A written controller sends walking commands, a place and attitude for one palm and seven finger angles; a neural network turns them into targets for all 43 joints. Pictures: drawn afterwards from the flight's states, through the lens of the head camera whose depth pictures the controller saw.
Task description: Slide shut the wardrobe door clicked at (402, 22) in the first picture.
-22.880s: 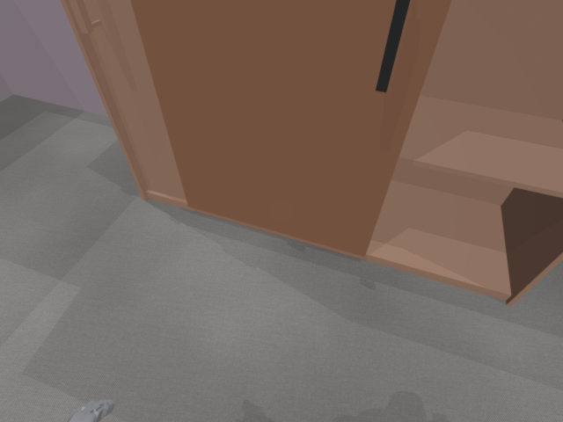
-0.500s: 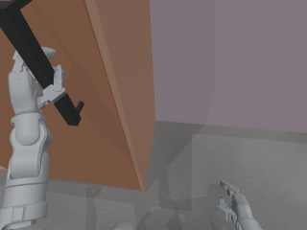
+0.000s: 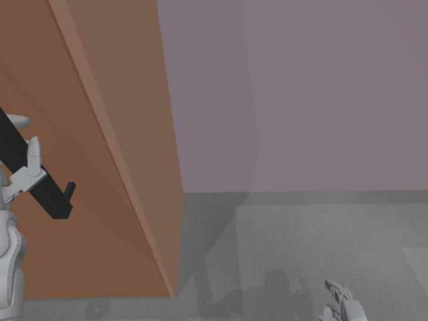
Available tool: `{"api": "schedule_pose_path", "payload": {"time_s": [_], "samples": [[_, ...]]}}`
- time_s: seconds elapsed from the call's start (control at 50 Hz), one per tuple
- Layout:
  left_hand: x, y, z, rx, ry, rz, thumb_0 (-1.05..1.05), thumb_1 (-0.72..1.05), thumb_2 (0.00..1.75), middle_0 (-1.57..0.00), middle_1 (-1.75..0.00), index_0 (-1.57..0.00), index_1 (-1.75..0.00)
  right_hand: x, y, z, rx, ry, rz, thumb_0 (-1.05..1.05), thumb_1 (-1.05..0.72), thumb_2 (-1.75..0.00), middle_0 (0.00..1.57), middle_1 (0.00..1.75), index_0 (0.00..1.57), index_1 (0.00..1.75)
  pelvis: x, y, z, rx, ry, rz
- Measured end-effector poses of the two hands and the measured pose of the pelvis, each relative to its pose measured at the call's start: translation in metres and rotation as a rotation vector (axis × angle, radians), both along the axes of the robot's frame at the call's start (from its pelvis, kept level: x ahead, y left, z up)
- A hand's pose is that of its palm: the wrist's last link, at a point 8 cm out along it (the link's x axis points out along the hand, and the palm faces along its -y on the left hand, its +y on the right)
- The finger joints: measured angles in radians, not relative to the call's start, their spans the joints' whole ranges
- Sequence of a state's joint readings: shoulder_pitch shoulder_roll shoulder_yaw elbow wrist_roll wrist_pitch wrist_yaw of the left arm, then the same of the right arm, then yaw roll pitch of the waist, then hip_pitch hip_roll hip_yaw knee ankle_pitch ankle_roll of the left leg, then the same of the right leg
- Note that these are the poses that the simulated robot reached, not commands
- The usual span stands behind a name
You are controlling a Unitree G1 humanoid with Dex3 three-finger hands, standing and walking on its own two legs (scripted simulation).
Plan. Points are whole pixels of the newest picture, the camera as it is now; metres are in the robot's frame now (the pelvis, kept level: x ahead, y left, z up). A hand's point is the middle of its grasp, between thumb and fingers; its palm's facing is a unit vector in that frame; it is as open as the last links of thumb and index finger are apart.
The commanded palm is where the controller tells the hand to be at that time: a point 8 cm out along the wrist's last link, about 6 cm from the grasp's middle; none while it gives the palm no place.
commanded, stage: stop walking and hold the door there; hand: left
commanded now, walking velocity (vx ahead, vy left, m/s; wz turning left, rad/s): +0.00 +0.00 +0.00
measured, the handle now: (28, 147) +0.31 +0.31 +0.20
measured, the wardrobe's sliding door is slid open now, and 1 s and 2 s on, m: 0.00 0.00 0.00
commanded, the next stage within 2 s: loosen the grip on the handle in 1.56 s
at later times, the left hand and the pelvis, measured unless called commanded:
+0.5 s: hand (34, 167) +0.28 +0.29 +0.19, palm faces +0.50 -0.83 -0.23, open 6.3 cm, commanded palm +0.22 +0.32 +0.19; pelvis +0.00 +0.01 +0.00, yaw +0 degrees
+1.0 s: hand (34, 170) +0.28 +0.28 +0.19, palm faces +0.36 -0.91 -0.22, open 6.4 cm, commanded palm +0.23 +0.33 +0.19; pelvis -0.01 +0.06 +0.00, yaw +0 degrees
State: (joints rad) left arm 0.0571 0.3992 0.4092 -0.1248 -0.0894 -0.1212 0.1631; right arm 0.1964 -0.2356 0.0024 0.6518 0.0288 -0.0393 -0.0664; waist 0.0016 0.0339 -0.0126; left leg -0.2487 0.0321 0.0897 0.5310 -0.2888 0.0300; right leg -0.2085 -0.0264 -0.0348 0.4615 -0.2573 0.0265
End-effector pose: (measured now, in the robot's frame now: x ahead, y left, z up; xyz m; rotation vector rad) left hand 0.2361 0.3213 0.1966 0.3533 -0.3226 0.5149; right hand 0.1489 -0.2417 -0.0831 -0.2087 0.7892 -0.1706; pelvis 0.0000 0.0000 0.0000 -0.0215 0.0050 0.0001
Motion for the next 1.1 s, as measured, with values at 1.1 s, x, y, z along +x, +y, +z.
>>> {"api": "schedule_pose_path", "payload": {"time_s": [1.1], "samples": [[0.001,0.006,0.000,-0.025,0.001,-0.200,-0.25,0.67,0.81,-0.46,-1.41,-0.21,-1.37,0.009,0.106,-0.006,0.089,0.019,0.101,0.01,-0.91,-0.90,0.20,0.30,0.21,0.30,-0.014,0.064,0.003,0.005,0.010,-0.003]]}}
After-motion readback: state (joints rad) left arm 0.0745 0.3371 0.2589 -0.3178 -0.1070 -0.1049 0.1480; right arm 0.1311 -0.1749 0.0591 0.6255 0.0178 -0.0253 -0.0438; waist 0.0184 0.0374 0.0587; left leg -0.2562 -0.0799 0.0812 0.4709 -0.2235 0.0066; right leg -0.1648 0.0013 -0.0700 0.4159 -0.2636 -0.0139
